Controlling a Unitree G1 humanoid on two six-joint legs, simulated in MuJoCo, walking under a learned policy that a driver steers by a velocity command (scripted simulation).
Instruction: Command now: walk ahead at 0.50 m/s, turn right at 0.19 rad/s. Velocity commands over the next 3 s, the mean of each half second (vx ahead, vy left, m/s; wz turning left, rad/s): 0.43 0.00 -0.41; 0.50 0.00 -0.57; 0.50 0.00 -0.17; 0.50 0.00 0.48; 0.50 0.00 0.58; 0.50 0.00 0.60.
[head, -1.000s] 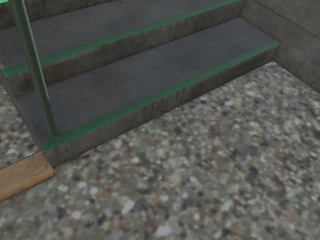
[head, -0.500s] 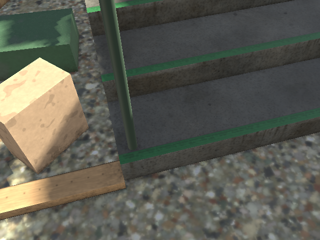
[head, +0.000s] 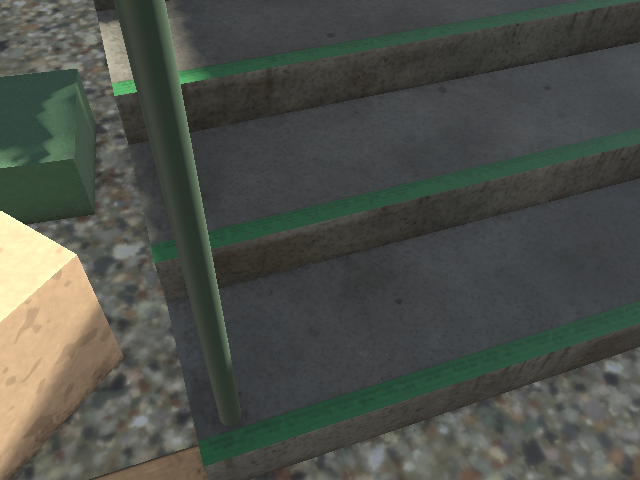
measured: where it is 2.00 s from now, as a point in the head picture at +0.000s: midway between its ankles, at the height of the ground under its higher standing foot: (598, 303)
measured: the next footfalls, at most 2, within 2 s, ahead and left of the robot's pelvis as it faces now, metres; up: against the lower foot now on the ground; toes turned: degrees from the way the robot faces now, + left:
right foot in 0.20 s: +0.26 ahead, -0.13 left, +0.00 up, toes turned -8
left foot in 0.64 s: +0.44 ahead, +0.03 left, +0.00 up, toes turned -25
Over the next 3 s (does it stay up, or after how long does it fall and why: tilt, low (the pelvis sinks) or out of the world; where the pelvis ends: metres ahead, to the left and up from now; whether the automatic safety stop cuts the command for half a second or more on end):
stays up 1.33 -0.65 0.26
